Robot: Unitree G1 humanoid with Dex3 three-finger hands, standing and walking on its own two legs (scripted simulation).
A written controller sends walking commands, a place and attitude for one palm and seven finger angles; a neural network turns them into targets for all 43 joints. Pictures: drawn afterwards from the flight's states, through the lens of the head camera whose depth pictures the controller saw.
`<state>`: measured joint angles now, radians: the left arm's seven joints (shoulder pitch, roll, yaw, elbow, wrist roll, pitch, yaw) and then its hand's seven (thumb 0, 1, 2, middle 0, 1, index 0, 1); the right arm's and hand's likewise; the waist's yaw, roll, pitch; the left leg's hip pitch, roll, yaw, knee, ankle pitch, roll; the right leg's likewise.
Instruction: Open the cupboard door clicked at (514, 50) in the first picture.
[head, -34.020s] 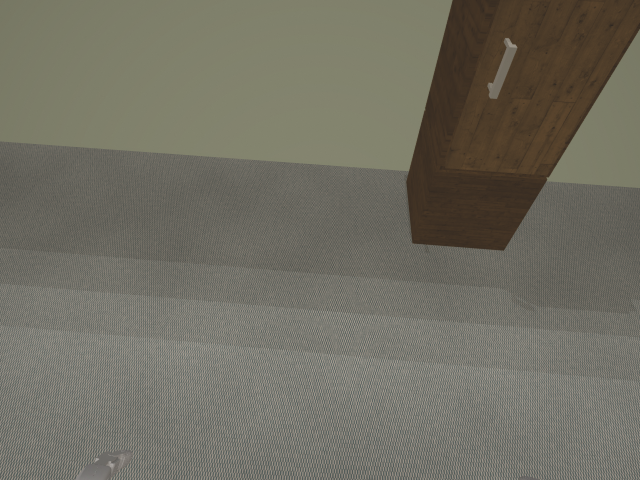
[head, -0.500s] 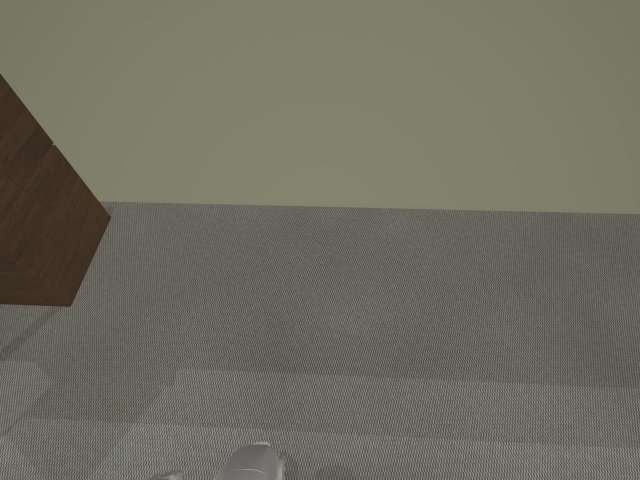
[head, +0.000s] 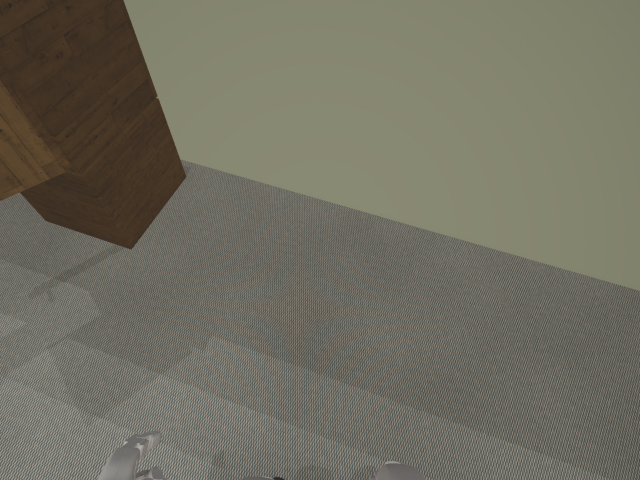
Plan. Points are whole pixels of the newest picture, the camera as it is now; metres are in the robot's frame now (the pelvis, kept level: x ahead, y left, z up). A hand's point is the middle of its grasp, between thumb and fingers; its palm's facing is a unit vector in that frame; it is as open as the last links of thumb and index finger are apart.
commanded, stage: turn to face it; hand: left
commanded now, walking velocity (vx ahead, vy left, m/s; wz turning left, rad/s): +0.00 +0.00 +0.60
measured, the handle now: out of the picture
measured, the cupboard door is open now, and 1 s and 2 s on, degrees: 59 59 59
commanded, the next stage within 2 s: take the last steps up to it in 1.12 s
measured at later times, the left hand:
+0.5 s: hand out of the picture -0.02 +0.17 -0.18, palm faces +0.35 -0.90 -0.24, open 7.3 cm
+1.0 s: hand out of the picture +0.01 +0.18 -0.16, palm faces +0.51 -0.82 -0.25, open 7.4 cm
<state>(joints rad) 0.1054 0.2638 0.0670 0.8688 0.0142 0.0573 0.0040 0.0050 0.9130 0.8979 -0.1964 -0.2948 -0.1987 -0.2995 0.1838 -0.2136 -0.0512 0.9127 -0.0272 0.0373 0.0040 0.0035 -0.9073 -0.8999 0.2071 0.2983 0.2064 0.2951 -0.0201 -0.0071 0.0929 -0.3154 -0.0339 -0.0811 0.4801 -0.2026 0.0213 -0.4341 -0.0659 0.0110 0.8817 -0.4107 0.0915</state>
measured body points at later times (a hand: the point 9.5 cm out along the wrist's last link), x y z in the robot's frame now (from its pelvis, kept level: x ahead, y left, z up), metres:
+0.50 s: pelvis +0.01 -0.03 -0.01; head +0.06 -0.01 +0.44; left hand -0.03 +0.22 -0.16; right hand +0.20 -0.25 -0.14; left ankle -0.02 +0.08 -0.72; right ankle -0.01 -0.15 -0.74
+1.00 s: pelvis +0.03 -0.04 +0.00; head +0.08 -0.02 +0.44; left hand -0.01 +0.23 -0.14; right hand +0.20 -0.23 -0.16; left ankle -0.02 +0.07 -0.74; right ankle +0.07 -0.16 -0.73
